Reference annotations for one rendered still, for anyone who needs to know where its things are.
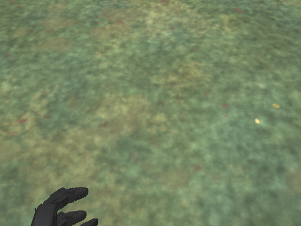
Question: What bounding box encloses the left robot hand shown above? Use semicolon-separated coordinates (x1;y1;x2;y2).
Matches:
31;187;99;226

